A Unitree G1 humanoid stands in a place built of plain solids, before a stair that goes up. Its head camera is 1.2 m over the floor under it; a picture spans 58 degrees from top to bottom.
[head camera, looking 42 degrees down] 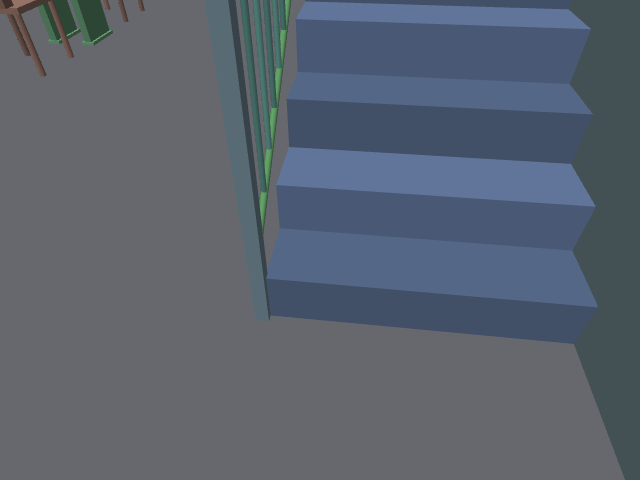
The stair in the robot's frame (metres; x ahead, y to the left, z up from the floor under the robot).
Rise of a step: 0.19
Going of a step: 0.25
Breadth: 1.01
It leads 7 degrees to the right of straight ahead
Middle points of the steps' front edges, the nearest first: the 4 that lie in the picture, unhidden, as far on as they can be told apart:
0.88 -0.33 0.19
1.13 -0.36 0.38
1.37 -0.38 0.56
1.62 -0.41 0.75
